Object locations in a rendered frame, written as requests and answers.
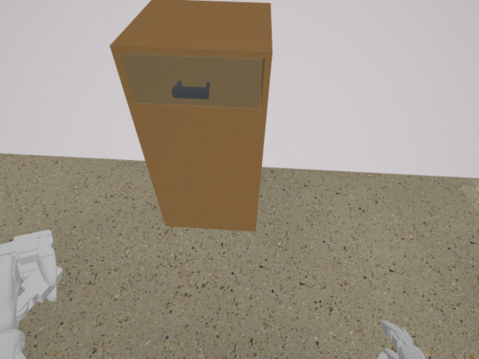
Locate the robot left forearm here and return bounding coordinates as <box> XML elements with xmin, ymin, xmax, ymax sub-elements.
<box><xmin>0</xmin><ymin>328</ymin><xmax>26</xmax><ymax>359</ymax></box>

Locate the robot left hand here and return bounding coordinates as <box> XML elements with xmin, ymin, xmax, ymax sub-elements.
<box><xmin>0</xmin><ymin>230</ymin><xmax>62</xmax><ymax>331</ymax></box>

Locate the drawer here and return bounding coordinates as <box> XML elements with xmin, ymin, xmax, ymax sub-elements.
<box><xmin>121</xmin><ymin>53</ymin><xmax>263</xmax><ymax>108</ymax></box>

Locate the handle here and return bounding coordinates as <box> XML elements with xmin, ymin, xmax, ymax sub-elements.
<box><xmin>171</xmin><ymin>81</ymin><xmax>210</xmax><ymax>99</ymax></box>

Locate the robot right hand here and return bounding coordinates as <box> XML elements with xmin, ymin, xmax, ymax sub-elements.
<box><xmin>378</xmin><ymin>320</ymin><xmax>426</xmax><ymax>359</ymax></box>

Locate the cabinet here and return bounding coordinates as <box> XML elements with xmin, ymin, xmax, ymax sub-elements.
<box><xmin>110</xmin><ymin>0</ymin><xmax>272</xmax><ymax>232</ymax></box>

